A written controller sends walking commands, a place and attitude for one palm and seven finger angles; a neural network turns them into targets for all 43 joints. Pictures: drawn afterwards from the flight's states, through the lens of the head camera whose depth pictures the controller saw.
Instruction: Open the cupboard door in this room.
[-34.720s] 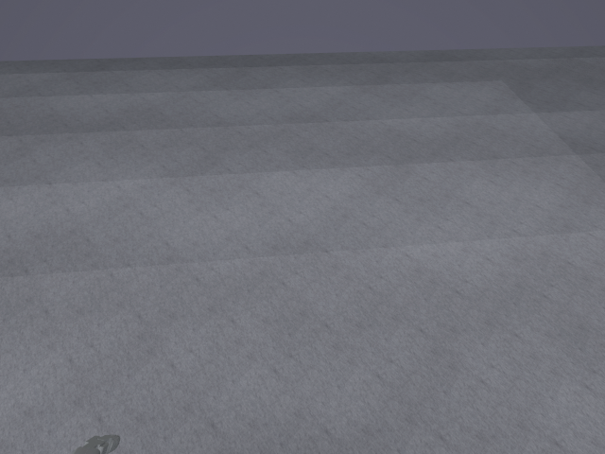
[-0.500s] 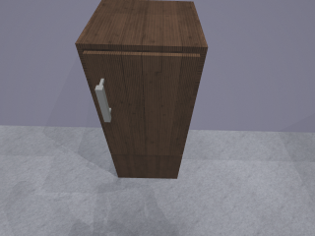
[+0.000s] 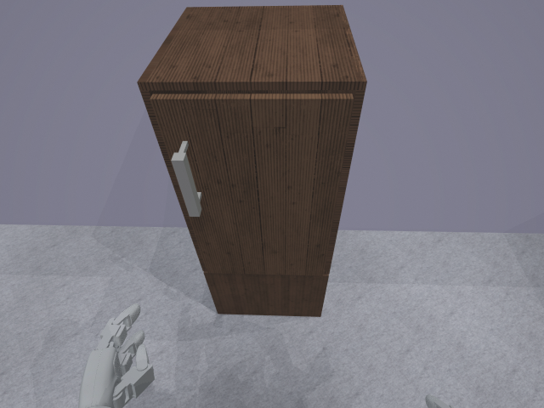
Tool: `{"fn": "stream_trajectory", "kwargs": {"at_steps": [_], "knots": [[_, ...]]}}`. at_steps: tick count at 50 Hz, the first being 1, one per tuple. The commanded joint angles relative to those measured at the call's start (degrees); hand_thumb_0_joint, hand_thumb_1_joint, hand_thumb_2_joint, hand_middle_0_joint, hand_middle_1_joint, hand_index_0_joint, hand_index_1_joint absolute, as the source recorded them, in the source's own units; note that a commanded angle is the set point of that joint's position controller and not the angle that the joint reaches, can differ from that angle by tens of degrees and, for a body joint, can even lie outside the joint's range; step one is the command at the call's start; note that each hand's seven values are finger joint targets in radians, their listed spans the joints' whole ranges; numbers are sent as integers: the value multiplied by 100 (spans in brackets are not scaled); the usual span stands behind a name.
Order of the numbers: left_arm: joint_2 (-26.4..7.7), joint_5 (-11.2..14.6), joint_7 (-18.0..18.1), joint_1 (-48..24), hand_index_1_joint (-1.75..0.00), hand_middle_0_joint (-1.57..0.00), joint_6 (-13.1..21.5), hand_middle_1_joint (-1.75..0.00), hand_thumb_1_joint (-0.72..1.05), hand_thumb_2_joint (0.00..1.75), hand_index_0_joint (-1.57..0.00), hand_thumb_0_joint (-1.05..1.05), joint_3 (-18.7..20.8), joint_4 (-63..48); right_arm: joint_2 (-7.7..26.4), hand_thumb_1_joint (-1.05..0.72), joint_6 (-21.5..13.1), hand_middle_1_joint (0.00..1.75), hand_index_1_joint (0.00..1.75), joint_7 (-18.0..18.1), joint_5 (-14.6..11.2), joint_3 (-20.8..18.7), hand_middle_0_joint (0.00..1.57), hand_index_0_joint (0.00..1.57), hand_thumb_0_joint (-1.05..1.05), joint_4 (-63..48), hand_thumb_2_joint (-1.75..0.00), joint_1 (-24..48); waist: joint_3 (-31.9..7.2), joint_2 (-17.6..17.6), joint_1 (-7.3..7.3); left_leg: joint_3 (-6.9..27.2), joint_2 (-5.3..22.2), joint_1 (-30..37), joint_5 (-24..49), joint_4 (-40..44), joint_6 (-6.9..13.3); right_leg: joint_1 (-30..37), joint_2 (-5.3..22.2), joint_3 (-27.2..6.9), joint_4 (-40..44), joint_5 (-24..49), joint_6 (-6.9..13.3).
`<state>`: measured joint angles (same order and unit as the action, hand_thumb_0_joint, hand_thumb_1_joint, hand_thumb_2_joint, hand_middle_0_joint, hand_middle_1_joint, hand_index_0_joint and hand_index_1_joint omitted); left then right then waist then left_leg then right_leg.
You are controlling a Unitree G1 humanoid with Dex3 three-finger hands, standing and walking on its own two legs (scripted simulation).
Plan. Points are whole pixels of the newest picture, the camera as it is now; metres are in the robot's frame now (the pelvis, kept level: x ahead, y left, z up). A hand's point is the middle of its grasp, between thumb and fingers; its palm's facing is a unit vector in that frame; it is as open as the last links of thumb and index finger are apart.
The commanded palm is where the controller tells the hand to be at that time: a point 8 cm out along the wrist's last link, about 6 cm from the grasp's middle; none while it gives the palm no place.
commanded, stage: raise the hand with hooked fingers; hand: left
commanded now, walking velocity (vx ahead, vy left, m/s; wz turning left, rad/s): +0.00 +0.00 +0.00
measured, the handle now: (190, 180) +0.54 +0.19 +0.01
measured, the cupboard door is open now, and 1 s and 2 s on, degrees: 0 0 0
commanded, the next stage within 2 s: move the hooked fingers beside the handle in 1.92 s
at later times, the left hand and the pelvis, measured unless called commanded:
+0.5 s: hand (141, 367) +0.19 +0.20 -0.03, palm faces -0.05 -1.00 -0.06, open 10.1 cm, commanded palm +0.17 +0.26 -0.02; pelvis -0.04 +0.00 -0.08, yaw +0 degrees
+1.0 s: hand (102, 334) +0.23 +0.26 +0.00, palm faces +0.00 -1.00 -0.05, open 13.0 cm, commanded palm +0.21 +0.31 +0.01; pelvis -0.03 +0.03 -0.05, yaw -1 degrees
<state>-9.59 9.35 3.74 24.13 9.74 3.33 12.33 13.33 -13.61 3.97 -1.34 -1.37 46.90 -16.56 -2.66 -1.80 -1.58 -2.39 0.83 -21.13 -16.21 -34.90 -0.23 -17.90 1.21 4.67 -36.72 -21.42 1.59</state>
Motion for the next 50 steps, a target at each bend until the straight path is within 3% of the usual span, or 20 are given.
{"fn": "stream_trajectory", "kwargs": {"at_steps": [1,3,4,5,6,8,9,13,14,17,19,23,25,28,29,33,35,37,42,50], "knots": [[137,318,-1145,1017,-45,-22,1768,-45,67,80,-22,0,261,70,739,-90,-468,30,30,-201,129,-397,20,20,0,-1482,-90,874,-265,1749,429,194,-168,-1342,315,-1011,18,-1728,-98,-90,-619,591,-98],[-140,433,-1902,910,-48,-22,2619,-48,62,78,-22,0,484,-58,749,-90,-463,30,30,-350,121,-464,20,20,0,-1788,-90,1043,-668,1270,490,142,-231,-1937,244,-1622,-31,-1868,-35,-322,-1233,909,-62],[-609,412,-2225,945,-50,-22,2844,-50,60,77,-22,0,907,98,773,-90,-409,30,30,-422,83,-516,20,20,0,-1886,-90,996,-786,718,572,116,-231,-2077,336,-1907,-49,-1878,15,-533,-1485,1090,10],[-728,496,-2391,795,-51,-22,2851,-51,57,76,-22,0,999,-281,802,-90,-352,30,30,-438,74,-509,20,20,0,-2142,-90,1090,-1213,439,632,8,-275,-2188,331,-2056,3,-1779,49,-633,-1612,1040,17],[-862,567,-2452,626,-53,-22,2710,-53,55,75,-22,0,1143,-538,785,-90,-280,30,30,-410,33,-510,20,20,0,-2351,-90,1163,-1465,382,654,-69,-290,-2273,247,-2168,41,-1728,58,-777,-1620,859,-6],[-821,751,-2380,100,-55,-23,2379,-55,50,73,-23,0,1087,-1322,755,-90,-147,30,30,-332,-7,-453,20,20,0,-2688,-90,1187,-1663,77,564,-57,-283,-2240,95,-2249,104,-1887,3,-802,-1596,472,-37],[-904,822,-2272,-231,-57,-23,2280,-57,48,72,-23,0,1144,-1720,725,-90,-85,30,30,-293,6,-440,20,20,0,-2709,-90,1077,-1636,176,443,14,-235,-2297,35,-2359,125,-2009,-38,-874,-1582,332,-66],[-986,635,-1874,-1003,-63,-24,2414,-63,39,68,-24,0,986,-3048,647,-90,4,30,30,-135,51,-355,20,20,0,-2611,-90,694,-1831,-326,90,231,-32,-1945,178,-2503,227,-2381,-149,-714,-1636,476,-58],[-1020,615,-1888,-1249,-64,-24,2449,-64,36,67,-24,0,850,-3218,672,-90,-1,30,30,-98,74,-310,20,20,0,-2581,-90,659,-1736,-267,-50,290,0,-1992,129,-2588,246,-2555,-198,-694,-1689,418,-59],[-1046,618,-2110,-1408,-69,-24,2313,-69,29,64,-24,0,736,-2644,721,-90,-64,30,30,-2,33,-211,20,20,0,-2357,-90,615,-1407,-238,-221,374,44,-2231,-222,-2642,243,-2852,-221,-667,-1528,-109,-67],[-1216,734,-2350,-1351,-72,-25,1993,-72,25,62,-25,0,894,-2065,783,-90,-84,30,30,47,-19,-144,20,20,0,-2292,-90,643,-1300,-187,-145,420,37,-2355,-364,-2570,229,-2760,-250,-673,-1426,-408,-44],[-1437,947,-2471,-1039,-78,-25,1324,-78,15,58,-25,0,1382,-1880,785,-90,-104,30,30,84,-81,-126,20,20,0,-2377,-90,688,-1932,-68,169,399,-19,-2104,-214,-2194,224,-2075,-167,-640,-1192,-394,-98],[-1491,1042,-2410,-919,-81,-26,1131,-81,11,56,-26,0,1598,-1798,731,-90,-79,30,30,71,-72,-105,20,20,0,-2407,-90,719,-1952,10,265,393,-28,-2054,-66,-2049,214,-1868,-159,-564,-1166,-222,-107],[-1433,1042,-2218,-1002,-86,-26,1218,-86,4,53,-26,0,1651,-1733,707,-90,-91,30,30,53,-45,-104,20,20,0,-2339,-90,683,-1679,131,221,399,-20,-1996,-79,-1873,196,-1965,-172,-455,-1110,-225,-130],[-1560,1039,-2191,-1129,-87,-26,1286,-87,1,52,-26,0,1731,-1628,739,-90,-95,30,30,56,-29,-94,20,20,0,-2324,-90,695,-1521,200,238,443,-7,-2038,-105,-1842,190,-2019,-207,-411,-1149,-299,-86],[-1472,978,-2200,-1258,-93,-27,1589,-93,-8,48,-27,0,1607,-1466,831,-90,-170,30,30,28,-37,-121,20,20,0,-2268,-90,514,-1401,127,130,421,-15,-1880,-342,-1677,195,-2231,-211,-321,-1087,-535,-92],[-1619,991,-2294,-1420,-96,-27,1661,-96,-13,46,-27,0,1651,-1512,900,-90,-193,30,30,30,-44,-130,20,20,0,-2286,-90,456,-1507,-44,152,414,-21,-1737,-268,-1627,199,-2190,-222,-302,-1129,-382,-58],[-1640,1021,-2349,-1400,-99,-28,1658,-99,-17,44,-28,0,1701,-1433,929,-90,-204,30,30,29,-65,-137,20,20,0,-2273,-90,392,-1521,-48,139,425,-19,-1608,-261,-1526,190,-2156,-237,-224,-1114,-308,-57],[-1777,1039,-2389,-1622,-107,-29,1627,-107,-29,39,-29,0,1776,-1583,980,-90,-220,30,30,18,-66,-128,20,20,0,-2272,-90,326,-1627,-445,142,512,6,-1180,11,-1338,154,-2108,-279,-84,-1179,87,-11],[-2055,1076,-2566,-2174,-118,-30,1343,-118,-48,31,-30,0,1969,-1195,1052,-90,-111,30,30,13,-86,-54,20,20,0,-2318,-90,295,-1457,-442,98,572,18,-961,164,-1183,110,-2014,-336,-21,-1059,304,4]]}}
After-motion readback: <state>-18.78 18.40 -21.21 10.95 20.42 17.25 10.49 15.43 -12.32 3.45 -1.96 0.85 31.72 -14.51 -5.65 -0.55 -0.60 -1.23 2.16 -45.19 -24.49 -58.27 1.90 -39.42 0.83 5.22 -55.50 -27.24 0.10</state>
